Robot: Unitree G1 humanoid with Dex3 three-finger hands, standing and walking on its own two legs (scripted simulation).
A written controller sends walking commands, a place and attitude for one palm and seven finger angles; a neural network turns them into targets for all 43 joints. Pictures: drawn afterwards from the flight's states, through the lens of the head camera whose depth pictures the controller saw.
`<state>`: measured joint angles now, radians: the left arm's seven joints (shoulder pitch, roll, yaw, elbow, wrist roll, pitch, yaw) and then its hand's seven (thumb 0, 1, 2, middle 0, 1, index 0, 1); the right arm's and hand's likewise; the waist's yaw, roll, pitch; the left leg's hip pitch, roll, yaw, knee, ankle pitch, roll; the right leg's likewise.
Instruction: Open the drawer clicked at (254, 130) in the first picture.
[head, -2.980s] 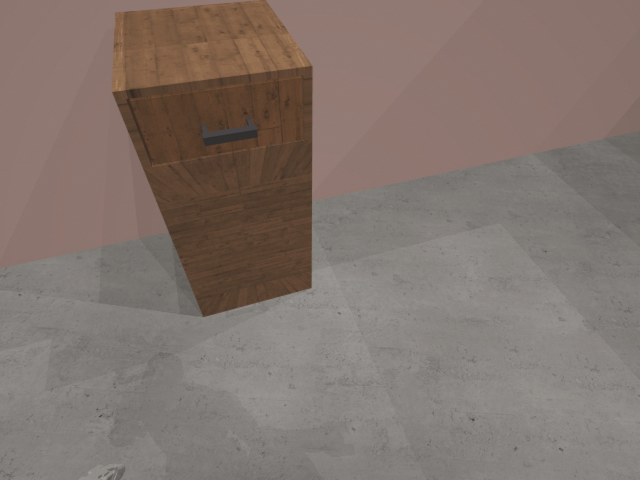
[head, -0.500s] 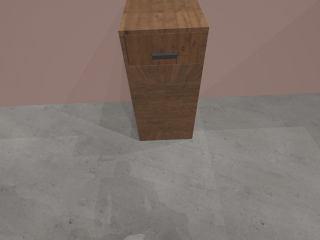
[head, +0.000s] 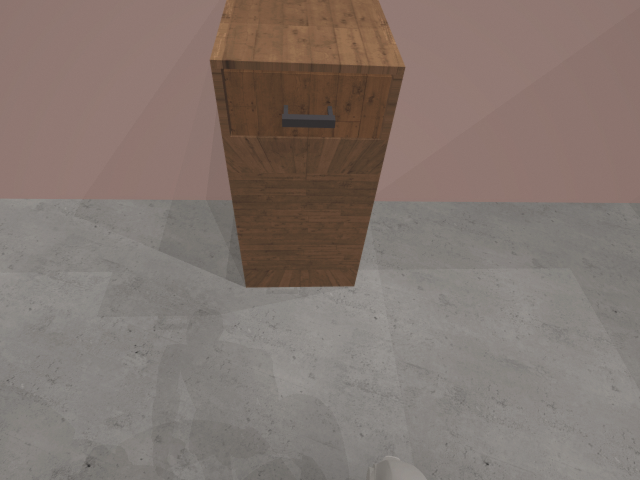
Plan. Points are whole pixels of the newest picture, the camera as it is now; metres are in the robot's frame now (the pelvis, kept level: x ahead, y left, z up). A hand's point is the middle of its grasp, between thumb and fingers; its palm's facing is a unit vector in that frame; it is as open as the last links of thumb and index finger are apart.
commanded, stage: take the last steps up to it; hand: left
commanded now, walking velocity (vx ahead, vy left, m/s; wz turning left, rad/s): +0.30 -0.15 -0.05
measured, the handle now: (308, 115) +0.84 +0.07 -0.01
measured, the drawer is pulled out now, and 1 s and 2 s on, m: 0.00 0.00 0.00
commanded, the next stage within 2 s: come to a stop and stand still in 0.66 s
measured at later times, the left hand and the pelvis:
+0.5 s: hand (264, 461) +0.18 +0.09 -0.20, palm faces +0.06 -0.99 -0.11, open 7.3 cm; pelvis +0.19 -0.08 -0.01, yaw +1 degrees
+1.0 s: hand (301, 332) +0.39 +0.05 -0.18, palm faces +0.00 -0.97 -0.23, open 7.3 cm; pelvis +0.34 -0.14 -0.01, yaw +0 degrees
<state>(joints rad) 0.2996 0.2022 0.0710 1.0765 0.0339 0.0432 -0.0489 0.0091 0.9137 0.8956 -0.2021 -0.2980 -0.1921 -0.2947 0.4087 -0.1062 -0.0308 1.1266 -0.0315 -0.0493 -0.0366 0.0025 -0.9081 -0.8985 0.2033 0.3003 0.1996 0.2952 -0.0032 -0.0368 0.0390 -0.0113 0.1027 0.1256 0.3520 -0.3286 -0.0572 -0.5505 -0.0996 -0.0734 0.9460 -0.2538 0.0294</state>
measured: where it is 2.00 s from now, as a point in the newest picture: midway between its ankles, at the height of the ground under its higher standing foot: (342, 467)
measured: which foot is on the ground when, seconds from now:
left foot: down 0.00-0.14, up 0.16-0.50, down 0.52-0.96, up 0.98-1.00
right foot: up 0.00-0.10, down 0.12-0.54, up 0.56-0.92, down 0.94-1.00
